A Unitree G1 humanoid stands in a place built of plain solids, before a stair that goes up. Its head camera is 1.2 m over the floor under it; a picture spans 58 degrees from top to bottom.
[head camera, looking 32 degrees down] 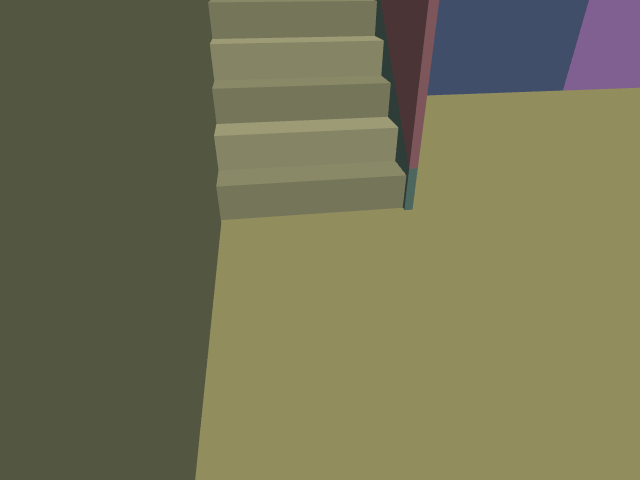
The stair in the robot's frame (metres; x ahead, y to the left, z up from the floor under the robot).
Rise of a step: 0.21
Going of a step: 0.22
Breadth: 1.06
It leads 8 degrees to the left of straight ahead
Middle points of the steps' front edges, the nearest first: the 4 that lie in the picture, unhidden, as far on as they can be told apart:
2.21 0.03 0.21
2.43 0.06 0.41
2.65 0.10 0.62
2.87 0.13 0.83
